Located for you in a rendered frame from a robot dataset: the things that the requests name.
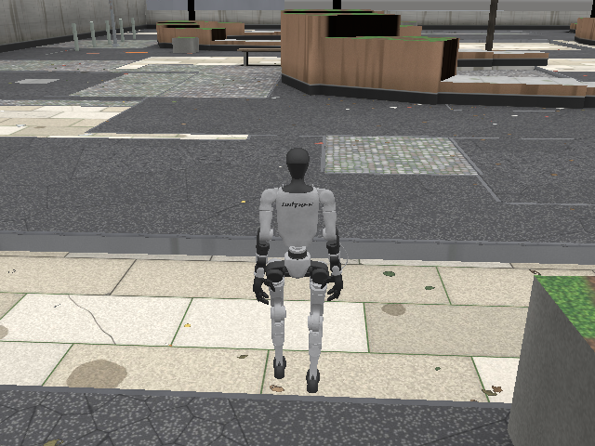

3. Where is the right robot upper arm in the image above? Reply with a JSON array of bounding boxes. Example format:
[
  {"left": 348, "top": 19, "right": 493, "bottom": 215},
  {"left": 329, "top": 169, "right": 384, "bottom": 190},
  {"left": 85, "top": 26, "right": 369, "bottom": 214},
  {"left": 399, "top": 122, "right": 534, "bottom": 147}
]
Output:
[{"left": 317, "top": 188, "right": 337, "bottom": 241}]

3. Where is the robot right forearm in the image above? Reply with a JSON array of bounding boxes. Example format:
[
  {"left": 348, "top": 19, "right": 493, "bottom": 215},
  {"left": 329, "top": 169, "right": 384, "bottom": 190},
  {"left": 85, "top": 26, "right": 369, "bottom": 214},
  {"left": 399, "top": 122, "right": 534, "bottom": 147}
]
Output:
[{"left": 326, "top": 227, "right": 342, "bottom": 276}]

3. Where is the robot left forearm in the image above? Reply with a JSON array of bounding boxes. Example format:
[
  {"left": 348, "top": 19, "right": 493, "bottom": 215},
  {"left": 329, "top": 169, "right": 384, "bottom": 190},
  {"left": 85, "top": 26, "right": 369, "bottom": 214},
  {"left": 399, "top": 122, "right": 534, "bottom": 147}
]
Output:
[{"left": 254, "top": 228, "right": 270, "bottom": 278}]

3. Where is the left robot hand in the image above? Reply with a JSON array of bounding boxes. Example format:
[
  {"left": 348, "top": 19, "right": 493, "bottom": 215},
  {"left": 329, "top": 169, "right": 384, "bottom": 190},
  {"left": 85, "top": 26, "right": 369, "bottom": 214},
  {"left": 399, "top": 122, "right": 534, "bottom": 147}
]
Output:
[{"left": 253, "top": 276, "right": 275, "bottom": 305}]

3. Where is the left robot foot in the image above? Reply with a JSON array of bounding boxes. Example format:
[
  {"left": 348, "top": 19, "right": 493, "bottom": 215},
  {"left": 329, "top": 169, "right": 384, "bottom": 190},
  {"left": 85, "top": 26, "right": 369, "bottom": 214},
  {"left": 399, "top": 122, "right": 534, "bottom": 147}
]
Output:
[{"left": 273, "top": 356, "right": 286, "bottom": 379}]

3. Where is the left robot upper arm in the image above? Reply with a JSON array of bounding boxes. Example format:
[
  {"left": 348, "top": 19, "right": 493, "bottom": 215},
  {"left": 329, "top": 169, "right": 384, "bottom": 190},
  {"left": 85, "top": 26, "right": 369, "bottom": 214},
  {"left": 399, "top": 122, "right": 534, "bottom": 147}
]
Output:
[{"left": 259, "top": 188, "right": 278, "bottom": 242}]

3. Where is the right robot hand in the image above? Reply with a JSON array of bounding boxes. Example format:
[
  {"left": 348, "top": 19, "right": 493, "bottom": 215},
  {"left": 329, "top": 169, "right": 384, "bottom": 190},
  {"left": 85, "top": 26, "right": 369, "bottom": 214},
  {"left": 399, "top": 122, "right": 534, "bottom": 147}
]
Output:
[{"left": 321, "top": 273, "right": 343, "bottom": 301}]

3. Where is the robot torso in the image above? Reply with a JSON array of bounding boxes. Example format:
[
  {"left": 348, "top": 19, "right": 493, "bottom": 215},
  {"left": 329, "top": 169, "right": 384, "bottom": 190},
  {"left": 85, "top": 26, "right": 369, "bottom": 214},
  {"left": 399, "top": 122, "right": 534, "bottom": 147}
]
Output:
[{"left": 276, "top": 184, "right": 319, "bottom": 279}]

